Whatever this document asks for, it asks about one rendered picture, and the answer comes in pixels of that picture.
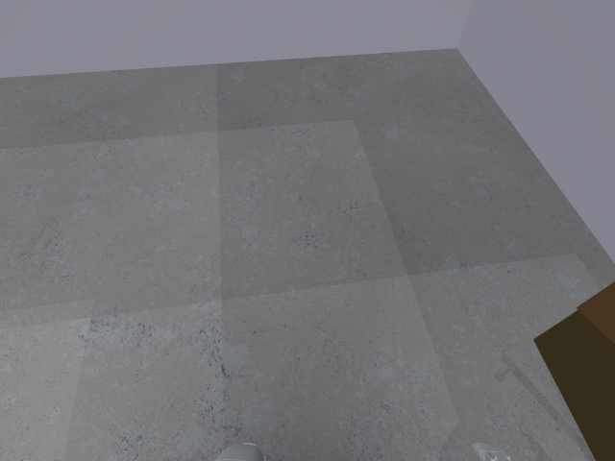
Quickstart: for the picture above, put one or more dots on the robot right hand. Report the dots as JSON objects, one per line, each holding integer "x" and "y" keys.
{"x": 486, "y": 453}

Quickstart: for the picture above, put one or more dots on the cupboard door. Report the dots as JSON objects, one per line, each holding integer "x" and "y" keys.
{"x": 600, "y": 311}

